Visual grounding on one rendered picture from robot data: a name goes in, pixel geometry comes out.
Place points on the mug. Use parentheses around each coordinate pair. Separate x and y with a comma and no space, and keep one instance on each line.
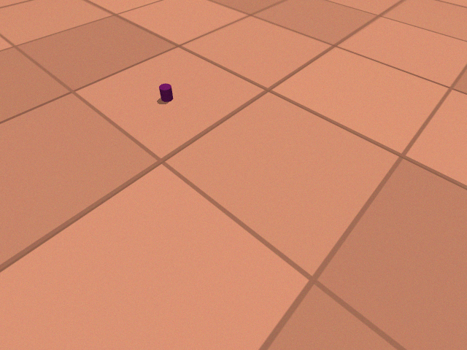
(166,92)

